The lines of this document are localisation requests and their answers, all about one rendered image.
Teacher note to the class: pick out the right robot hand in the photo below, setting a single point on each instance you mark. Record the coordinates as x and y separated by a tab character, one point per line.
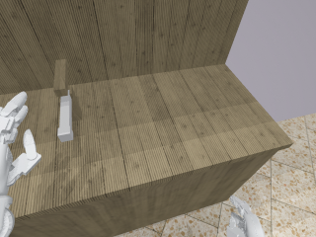
248	226

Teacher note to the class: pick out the tap lever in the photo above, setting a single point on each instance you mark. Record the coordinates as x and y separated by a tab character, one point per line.
64	132

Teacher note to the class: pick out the counter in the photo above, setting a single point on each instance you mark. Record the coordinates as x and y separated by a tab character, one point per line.
161	126

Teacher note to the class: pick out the robot left forearm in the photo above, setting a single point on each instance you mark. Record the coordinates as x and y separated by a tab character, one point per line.
7	219

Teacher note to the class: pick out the left robot hand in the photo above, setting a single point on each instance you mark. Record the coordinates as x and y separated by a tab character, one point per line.
10	118

